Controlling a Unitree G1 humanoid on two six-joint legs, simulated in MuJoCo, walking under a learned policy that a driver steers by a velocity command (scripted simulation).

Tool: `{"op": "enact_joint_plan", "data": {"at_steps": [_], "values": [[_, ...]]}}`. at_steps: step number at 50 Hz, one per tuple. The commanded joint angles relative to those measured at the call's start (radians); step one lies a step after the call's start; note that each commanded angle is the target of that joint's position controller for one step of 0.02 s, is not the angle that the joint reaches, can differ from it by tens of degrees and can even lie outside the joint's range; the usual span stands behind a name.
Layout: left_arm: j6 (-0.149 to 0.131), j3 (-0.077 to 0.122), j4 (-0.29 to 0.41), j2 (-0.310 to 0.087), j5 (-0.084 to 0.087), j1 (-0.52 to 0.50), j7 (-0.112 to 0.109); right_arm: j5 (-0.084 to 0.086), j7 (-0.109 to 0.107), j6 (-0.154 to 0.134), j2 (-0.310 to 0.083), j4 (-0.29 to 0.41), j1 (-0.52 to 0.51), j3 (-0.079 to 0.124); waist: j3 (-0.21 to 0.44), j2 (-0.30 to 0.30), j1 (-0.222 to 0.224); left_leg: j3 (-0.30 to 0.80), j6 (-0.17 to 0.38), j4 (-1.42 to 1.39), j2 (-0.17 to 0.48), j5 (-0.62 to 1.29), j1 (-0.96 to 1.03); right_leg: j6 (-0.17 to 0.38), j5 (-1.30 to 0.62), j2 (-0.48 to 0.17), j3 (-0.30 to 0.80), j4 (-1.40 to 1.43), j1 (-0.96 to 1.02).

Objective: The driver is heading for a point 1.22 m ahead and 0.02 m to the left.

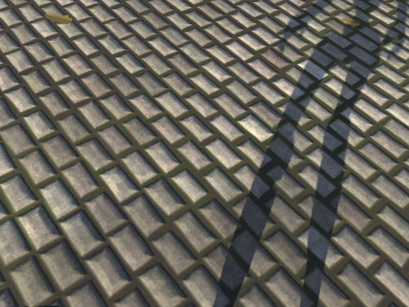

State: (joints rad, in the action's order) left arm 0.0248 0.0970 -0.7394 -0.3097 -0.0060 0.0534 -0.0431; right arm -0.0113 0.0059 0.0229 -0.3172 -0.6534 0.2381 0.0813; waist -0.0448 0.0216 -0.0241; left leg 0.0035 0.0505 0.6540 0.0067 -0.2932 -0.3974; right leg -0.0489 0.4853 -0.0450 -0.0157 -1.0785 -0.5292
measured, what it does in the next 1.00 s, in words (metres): walks ahead: right foot, then left foot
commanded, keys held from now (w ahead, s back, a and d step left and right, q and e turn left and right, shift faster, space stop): q+shift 0.20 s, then shift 0.02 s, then w+shift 0.46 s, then w+e+shift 0.32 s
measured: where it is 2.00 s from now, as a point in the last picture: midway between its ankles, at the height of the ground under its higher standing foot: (171, 111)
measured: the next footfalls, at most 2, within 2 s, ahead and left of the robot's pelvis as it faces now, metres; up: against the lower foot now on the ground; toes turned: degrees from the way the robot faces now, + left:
right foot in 0.38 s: +0.13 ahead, -0.11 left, +0.00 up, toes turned +24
left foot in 0.78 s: +0.32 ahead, +0.25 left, +0.00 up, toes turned +21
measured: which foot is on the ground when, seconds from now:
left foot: down 0.00-0.38, up 0.40-0.76, down 0.78-1.00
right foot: up 0.00-0.36, down 0.38-0.80, up 0.82-1.00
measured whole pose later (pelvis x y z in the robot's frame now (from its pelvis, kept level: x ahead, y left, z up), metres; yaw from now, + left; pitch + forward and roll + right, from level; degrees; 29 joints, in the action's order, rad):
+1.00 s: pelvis +0.38 +0.16 +0.01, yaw +12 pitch +1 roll +2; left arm -0.02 0.06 -0.83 -0.30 -0.02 0.28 0.06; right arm -0.03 0.01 -0.08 -0.29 -0.76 0.35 0.04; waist 0.01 0.04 0.00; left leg -0.17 0.02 0.37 -0.01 -0.31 -0.08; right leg 0.09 0.20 -0.08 0.00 -1.23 -0.62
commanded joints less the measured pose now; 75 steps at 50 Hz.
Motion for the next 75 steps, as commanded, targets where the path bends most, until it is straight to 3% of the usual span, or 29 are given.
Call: {"op": "enact_joint_plan", "data": {"at_steps": [1,11,15,17,19,20,21,22,23,24,28,35,38,39,40,41,42,43,46,51,57,60,62,63,64,65,67,70,75], "values": [[-0.024,0.029,0.087,-0.102,-0.010,-0.054,-0.018,0.028,-0.028,-0.019,-0.186,0.103,-0.067,0.052,0.125,-0.156,0.033,0.387,0.156,-0.306,0.226,0.314,0.230,0.015,-0.101,0.019,0.120,-0.081,-0.213],[-0.050,0.006,0.057,-0.064,0.011,-0.038,0.021,0.026,-0.057,0.019,-0.189,0.162,-0.064,0.061,0.174,-0.185,0.013,0.477,0.138,-0.250,0.136,0.275,0.234,-0.028,-0.201,0.118,0.159,0.326,-0.034],[-0.079,0.009,0.053,-0.082,0.031,0.004,0.054,0.028,-0.032,0.006,-0.160,0.148,-0.027,0.037,0.163,-0.234,-0.007,0.547,0.160,-0.327,0.125,-0.345,0.101,0.016,-0.147,0.096,0.096,0.436,0.158],[-0.106,0.012,0.030,-0.069,0.035,0.085,0.063,0.022,-0.025,-0.008,-0.122,0.140,-0.041,0.015,0.111,-0.210,0.050,0.533,0.144,-0.294,0.098,-0.431,-0.009,0.056,-0.196,0.075,0.064,0.576,0.325],[-0.132,0.024,-0.021,-0.116,0.007,0.283,0.058,0.020,-0.027,-0.028,-0.012,0.146,-0.065,-0.021,0.123,-0.009,0.120,0.332,0.045,0.105,-0.047,-0.383,-0.205,0.135,0.018,-0.138,0.334,0.743,0.561],[-0.140,0.041,-0.031,-0.213,-0.027,0.330,0.067,0.053,-0.029,-0.048,-0.015,0.206,-0.090,-0.022,0.035,0.181,0.095,0.222,0.019,0.309,-0.135,-0.298,-0.479,0.271,0.377,-0.295,0.741,0.892,0.592],[-0.148,0.041,-0.018,-0.194,-0.015,0.281,0.068,0.065,-0.029,-0.067,-0.082,0.211,-0.137,-0.011,-0.070,0.158,0.091,0.231,0.011,0.423,-0.055,-0.214,-0.606,0.326,0.453,-0.356,0.818,0.926,0.532],[-0.147,0.026,-0.008,-0.143,0.005,0.261,0.059,0.059,-0.025,-0.078,-0.110,0.197,-0.142,-0.003,-0.090,0.105,0.088,0.225,0.005,0.460,-0.028,-0.114,-0.626,0.303,0.365,-0.323,0.721,0.909,0.527],[-0.112,0.015,-0.021,-0.130,-0.055,0.269,0.065,-0.060,0.008,-0.057,-0.130,0.174,-0.192,0.006,-0.077,0.007,0.097,0.214,-0.005,0.429,-0.052,-0.027,-0.558,0.233,0.335,-0.261,0.618,0.925,0.462],[-0.104,0.013,-0.023,-0.136,-0.047,0.270,0.058,-0.067,0.031,-0.048,-0.104,0.173,-0.166,0.005,-0.069,0.058,0.081,0.196,-0.020,0.425,-0.060,0.035,-0.510,0.201,0.241,-0.209,0.516,0.931,0.439],[-0.116,0.002,-0.057,-0.120,-0.014,0.326,0.061,-0.039,0.065,-0.038,-0.073,0.144,-0.142,-0.010,-0.033,0.126,0.078,0.115,-0.052,0.384,-0.040,0.155,-0.417,0.203,0.061,-0.140,0.334,0.978,0.415],[-0.114,-0.005,-0.125,-0.121,-0.015,0.476,0.057,-0.025,0.080,-0.049,-0.029,0.185,-0.362,-0.044,-0.097,0.136,0.164,-0.077,-0.019,-0.018,0.020,0.142,-0.242,0.210,-0.285,-0.176,0.211,1.017,0.496],[-0.110,-0.004,-0.148,-0.165,-0.008,0.456,0.049,-0.029,0.044,-0.063,-0.073,0.130,-0.157,-0.020,0.011,0.127,0.027,-0.102,0.025,-0.110,-0.078,0.013,0.131,0.200,-0.967,-0.181,0.156,0.745,0.464],[-0.113,-0.004,-0.140,-0.176,-0.002,0.412,0.050,-0.032,0.023,-0.073,-0.108,0.059,0.067,-0.001,0.136,0.080,-0.096,-0.078,0.039,-0.126,-0.071,0.056,0.436,0.182,-1.032,-0.131,0.103,0.493,0.342],[-0.121,-0.019,-0.101,-0.130,-0.001,0.380,0.055,-0.056,-0.001,-0.081,-0.195,0.027,0.266,0.024,0.289,-0.031,-0.195,0.152,0.059,-0.157,0.156,-0.226,0.736,0.173,-0.714,-0.063,0.081,0.156,0.099],[-0.126,-0.048,-0.040,0.013,0.026,0.418,0.060,-0.074,-0.005,-0.086,-0.293,0.018,0.315,0.041,0.438,-0.334,-0.150,0.653,0.098,-0.340,0.443,-0.685,0.883,0.156,0.011,0.078,0.078,-0.163,-0.172],[-0.114,-0.026,-0.046,-0.081,0.016,0.321,0.053,-0.064,-0.007,-0.084,-0.217,0.024,0.232,0.025,0.310,-0.170,-0.138,0.728,0.077,-0.422,0.430,-0.675,0.697,0.176,-0.082,0.047,0.135,-0.261,-0.235],[-0.108,-0.020,-0.033,-0.083,0.010,0.271,0.061,-0.058,-0.007,-0.084,-0.153,0.009,0.155,0.005,0.162,-0.117,-0.089,0.538,0.059,-0.401,0.384,-0.493,0.572,0.178,-0.179,-0.007,0.121,-0.246,-0.250],[-0.072,-0.032,-0.066,-0.025,-0.017,0.297,0.091,-0.033,-0.008,-0.099,-0.063,-0.026,0.092,-0.020,0.019,-0.148,-0.003,0.214,0.033,-0.482,0.277,-0.178,0.346,0.142,-0.255,-0.075,0.087,-0.182,-0.180],[-0.038,-0.048,0.011,0.016,-0.016,0.112,0.124,-0.012,0.003,-0.135,-0.013,-0.098,0.122,-0.029,-0.096,-0.112,0.030,-0.083,0.009,-0.557,0.228,0.180,0.303,0.134,-0.406,-0.082,0.037,-0.132,-0.308],[-0.042,-0.075,0.100,0.006,-0.010,-0.057,0.146,-0.012,-0.022,-0.146,-0.084,-0.157,0.146,-0.020,-0.121,-0.060,0.061,-0.317,-0.035,-0.530,0.203,0.990,0.360,0.215,-0.543,0.020,-0.177,0.269,-0.089],[-0.038,-0.046,0.030,-0.084,0.000,0.200,0.122,-0.024,-0.047,-0.104,-0.187,-0.144,0.120,0.007,0.076,-0.134,0.209,-0.299,-0.037,-0.151,0.242,1.485,0.478,0.266,-0.402,0.137,-0.202,0.287,0.217],[-0.036,0.014,-0.081,-0.183,-0.001,0.555,0.083,-0.032,-0.034,-0.077,-0.201,-0.115,0.041,0.016,0.224,-0.069,0.348,-0.258,-0.014,0.472,0.194,1.074,0.252,0.325,-0.272,0.149,-0.063,0.400,0.666],[-0.022,0.038,-0.079,-0.239,0.019,0.452,0.062,-0.039,-0.010,-0.088,-0.051,-0.089,0.005,-0.020,0.102,0.193,0.240,-0.229,-0.039,0.871,-0.017,-0.052,-0.079,0.355,-0.264,0.028,0.167,0.442,0.710],[-0.013,0.051,-0.023,-0.338,-0.021,0.372,0.066,-0.014,-0.007,-0.113,-0.037,0.034,0.088,-0.034,0.282,0.252,0.112,-0.018,-0.074,1.089,-0.080,-0.206,-0.418,0.565,-0.181,-0.162,0.718,0.631,0.956],[-0.014,0.053,-0.001,-0.294,-0.016,0.373,0.060,-0.027,-0.009,-0.140,-0.081,0.042,0.012,-0.041,0.275,0.037,0.153,0.092,-0.059,1.024,-0.020,-0.125,-0.482,0.544,-0.006,-0.206,0.853,0.801,0.916],[-0.037,0.028,-0.034,-0.197,-0.015,0.328,0.046,-0.036,-0.011,-0.149,-0.084,0.036,-0.037,-0.048,0.037,-0.130,0.054,0.095,-0.062,0.795,0.067,-0.055,-0.402,0.452,-0.083,-0.149,0.715,0.866,0.582],[-0.084,0.002,-0.024,-0.149,-0.002,0.278,0.040,-0.071,-0.008,-0.084,-0.064,0.024,-0.014,-0.061,-0.023,-0.130,-0.028,0.081,-0.113,0.606,0.123,-0.090,-0.240,0.421,-0.270,-0.031,0.503,0.874,0.285],[-0.107,0.013,-0.026,-0.167,0.004,0.327,0.056,-0.035,0.015,-0.075,-0.008,0.133,-0.285,-0.091,-0.073,-0.046,0.065,-0.007,-0.131,0.126,0.088,0.281,-0.129,0.344,-0.505,0.082,0.378,0.913,0.168]]}}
